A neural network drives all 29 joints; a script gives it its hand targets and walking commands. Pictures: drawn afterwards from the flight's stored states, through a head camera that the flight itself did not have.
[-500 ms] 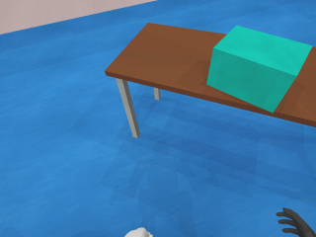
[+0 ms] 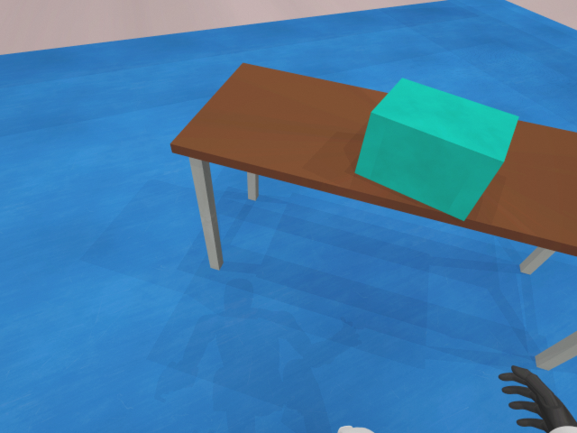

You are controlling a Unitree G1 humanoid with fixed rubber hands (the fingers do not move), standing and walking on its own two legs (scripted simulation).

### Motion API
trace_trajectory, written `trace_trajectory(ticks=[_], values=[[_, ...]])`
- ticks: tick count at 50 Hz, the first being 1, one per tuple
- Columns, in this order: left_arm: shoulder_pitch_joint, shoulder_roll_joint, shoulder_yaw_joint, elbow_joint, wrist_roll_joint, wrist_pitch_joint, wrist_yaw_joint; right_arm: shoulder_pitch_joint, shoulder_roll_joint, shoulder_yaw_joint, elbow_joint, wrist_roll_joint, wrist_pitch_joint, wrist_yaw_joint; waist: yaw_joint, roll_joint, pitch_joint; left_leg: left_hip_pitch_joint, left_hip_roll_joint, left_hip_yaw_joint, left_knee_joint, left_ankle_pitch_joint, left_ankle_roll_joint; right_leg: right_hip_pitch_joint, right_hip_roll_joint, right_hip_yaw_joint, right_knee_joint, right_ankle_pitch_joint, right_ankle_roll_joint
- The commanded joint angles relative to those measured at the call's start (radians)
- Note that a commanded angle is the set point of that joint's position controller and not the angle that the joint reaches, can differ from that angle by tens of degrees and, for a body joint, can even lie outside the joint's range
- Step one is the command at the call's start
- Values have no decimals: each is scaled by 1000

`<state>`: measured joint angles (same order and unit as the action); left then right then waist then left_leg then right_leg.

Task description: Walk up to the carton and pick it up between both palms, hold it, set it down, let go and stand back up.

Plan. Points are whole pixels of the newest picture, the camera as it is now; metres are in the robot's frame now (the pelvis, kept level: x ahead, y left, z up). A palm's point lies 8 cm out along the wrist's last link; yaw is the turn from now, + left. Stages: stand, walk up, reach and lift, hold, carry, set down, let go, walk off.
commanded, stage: walk up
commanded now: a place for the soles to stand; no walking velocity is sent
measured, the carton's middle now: (431, 146) +0.76 -0.33 -0.04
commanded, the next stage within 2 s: none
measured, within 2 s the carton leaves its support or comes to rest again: neither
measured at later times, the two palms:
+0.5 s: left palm out of the picture +0.08 +0.29 -0.08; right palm out of the picture +0.07 -0.36 -0.10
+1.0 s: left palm out of the picture +0.14 +0.28 -0.11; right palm out of the picture +0.07 -0.36 -0.08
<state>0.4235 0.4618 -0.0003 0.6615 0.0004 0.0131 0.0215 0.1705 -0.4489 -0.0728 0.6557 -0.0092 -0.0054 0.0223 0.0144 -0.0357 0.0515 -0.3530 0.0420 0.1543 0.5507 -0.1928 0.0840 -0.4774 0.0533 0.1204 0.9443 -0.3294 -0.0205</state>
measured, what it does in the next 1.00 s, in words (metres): steps on the spot: right foot, then left foot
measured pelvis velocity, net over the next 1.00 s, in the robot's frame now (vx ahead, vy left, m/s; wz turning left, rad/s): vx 0.02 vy -0.02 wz -0.18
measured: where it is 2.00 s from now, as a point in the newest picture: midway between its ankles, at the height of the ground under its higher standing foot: outside the picture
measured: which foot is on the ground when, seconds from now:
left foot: down 0.00-0.20, up 0.22-0.54, down 0.56-1.00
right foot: up 0.00-0.18, down 0.20-0.60, up 0.62-0.96, down 0.98-1.00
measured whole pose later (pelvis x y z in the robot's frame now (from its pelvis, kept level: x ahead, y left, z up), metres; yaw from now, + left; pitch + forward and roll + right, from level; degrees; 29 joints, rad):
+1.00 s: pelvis +0.02 -0.02 -0.02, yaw -10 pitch -3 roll +0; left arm 0.41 0.45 0.00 0.66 0.00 -0.02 0.01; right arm 0.25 -0.45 -0.07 0.66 -0.01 0.00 0.03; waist -0.02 -0.02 0.06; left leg -0.36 0.06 0.13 0.78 -0.37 0.05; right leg -0.35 0.04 0.10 0.78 -0.37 -0.03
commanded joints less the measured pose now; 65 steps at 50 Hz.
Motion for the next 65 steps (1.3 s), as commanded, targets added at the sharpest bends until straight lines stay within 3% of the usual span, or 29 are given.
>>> trace_trajectory(ticks=[1, 4, 7, 8, 9, 10, 11, 16, 20, 24, 27, 28, 29, 30, 37, 42, 46, 48, 49, 50, 51, 52, 55, 60, 61, 62, 63, 64, 65], values=[[69, 148, 92, 9, 23, -25, -17, -23, -204, -87, -77, 5, 8, 7, -33, 161, -69, 123, 309, -196, -198, -394, 119, 28, -84, -141, -172, -46, 17], [124, 170, 109, 37, 19, -27, -26, -89, -228, -92, -89, 0, 14, 12, 14, 192, -42, -59, 314, -182, -181, -499, 105, 184, -70, -154, -192, -13, -2], [161, 220, 132, 55, 22, -26, -23, -81, -196, -83, -84, -12, 32, 6, 45, 99, -1, -219, 248, -134, -36, -592, 35, 257, -44, -66, -268, -176, -45], [160, 246, 137, 53, 30, -25, -21, -79, -175, -80, -90, -8, 39, 5, 48, -3, 56, -289, 191, -88, 107, -590, -9, 224, -90, 92, -373, -337, -86], [131, 307, 142, 25, 34, -30, -11, -69, -147, -73, -76, 2, 48, 2, 51, -209, 160, -320, 20, -6, 389, -498, -72, 40, -247, 489, -701, -679, -159], [25, 312, 123, -26, 36, -39, -4, -92, -155, -62, -76, 8, 48, 2, 14, -176, 269, -311, -16, -166, 498, -349, -80, -145, -273, 694, -806, -740, -192], [-22, 324, 120, -38, 34, -47, 9, -62, -181, -66, -63, 12, 36, 2, -7, -142, 272, -287, -3, -206, 501, -331, -79, -154, -302, 703, -802, -645, -202], [-13, 249, 98, -14, 26, -68, 15, 27, -196, -70, -19, 15, 27, 14, -8, -164, 68, -216, -5, -175, 466, -191, -76, 157, -136, 428, -616, -196, -102], [88, 236, 108, -6, 27, -62, 12, -43, -154, -56, -62, 6, -1, -4, 59, -166, -71, -263, -37, -181, 310, -361, -60, 452, -170, 462, -503, 232, -177], [57, 240, 107, -30, 18, -53, 15, 23, -128, -51, -64, -3, -35, -24, 32, -161, -164, -116, -50, -167, 161, -338, -33, 424, -201, 401, -358, 663, -241], [-77, 131, 58, -79, 4, -50, 14, 192, -167, -75, -4, -10, -56, -36, -92, -9, -174, 360, 26, -215, -76, 39, -4, -7, -87, 189, -171, 418, -100], [-69, 64, 38, -93, 2, -57, 17, 239, -250, -99, 2, -19, -55, -41, -120, 180, -206, 507, 245, -452, -144, 35, 27, -207, 34, 91, -7, 102, -23], [-29, 101, 41, -67, 15, -50, 24, 188, -285, -103, -17, -6, -49, -43, -84, 190, -162, 437, 423, -567, -230, -34, 62, -245, 51, 6, 31, -224, 7], [-9, 172, 65, -39, 25, -42, 20, 127, -259, -97, -15, -1, -49, -37, -56, 80, -121, 351, 426, -568, -254, -218, 73, -216, -4, 11, 66, -222, 10], [23, 127, 78, 14, 3, -51, -14, 79, -183, -68, -34, -8, -37, -17, -31, 197, -47, 198, 210, -184, -133, 167, 66, -86, -26, -86, -17, -51, 19], [5, 135, 80, -8, 7, -49, -11, 46, -199, -75, -63, -10, -14, -2, -44, 246, -41, 86, 220, -167, -81, -62, 107, 21, -53, -151, -136, 30, 2], [53, 161, 99, 23, 16, -59, -9, -27, -200, -68, -85, -5, 4, 5, -6, 180, -34, -86, 237, -178, -42, -384, 111, 192, -40, -140, -245, 50, -12], [47, 194, 113, 20, 28, -61, -7, -7, -183, -63, -75, -6, 13, 2, -6, 112, 9, -172, 198, -167, 61, -476, 62, 226, -29, -25, -303, -67, -40], [33, 228, 114, -1, 38, -66, -3, 5, -152, -58, -84, 0, 19, -3, -7, -45, 75, -224, 127, -121, 205, -495, 11, 142, -116, 190, -454, -183, -90], [-10, 270, 115, -17, 37, -75, 3, 21, -128, -47, -75, 10, 30, -2, -24, -166, 131, -262, 7, -101, 394, -413, -45, 52, -241, 559, -657, -376, -147], [-29, 307, 116, -19, 36, -78, 8, -7, -141, -39, -71, 13, 29, -12, -16, -133, 183, -239, -3, -195, 439, -383, -47, -22, -286, 641, -691, -291, -191], [-48, 312, 118, -20, 30, -79, 14, 9, -168, -46, -61, 11, 20, -16, -22, -153, 170, -231, 13, -214, 436, -381, -48, -9, -306, 650, -650, -220, -228], [-83, 239, 94, -23, 32, -79, 10, 70, -185, -58, -24, 17, 7, -6, -37, -151, 62, -128, 9, -176, 415, -346, -41, 58, -197, 447, -528, -14, -190], [-60, 221, 90, -37, 23, -58, 6, 100, -148, -52, -21, 9, -20, -16, -39, -162, -40, 41, -51, -141, 87, -334, -20, 126, -143, 379, -402, 190, -178], [-86, 206, 80, -50, 16, -54, 8, 138, -146, -53, -9, 0, -34, -20, -64, -122, -88, 170, -34, -164, 9, -216, -4, 57, -132, 298, -332, 266, -148], [-87, 151, 63, -64, 11, -58, 11, 199, -182, -68, 1, -13, -46, -27, -91, -20, -173, 334, 80, -289, -60, -162, 27, -34, -98, 208, -175, 261, -92], [-84, 82, 44, -68, 8, -64, 13, 205, -266, -85, -1, -19, -50, -29, -99, 193, -193, 441, 285, -497, -123, -90, 70, -199, 40, 61, -12, 43, -17], [-72, 156, 63, -52, 18, -60, 25, 152, -290, -91, -10, -8, -49, -29, -77, 154, -152, 372, 423, -577, -137, -42, 153, -228, 7, -19, 38, -245, -1], [-57, 197, 75, -40, 22, -58, 25, 117, -267, -85, -16, -3, -51, -26, -61, 73, -118, 320, 441, -557, -117, 16, 192, -194, -33, -9, 86, -263, 2]])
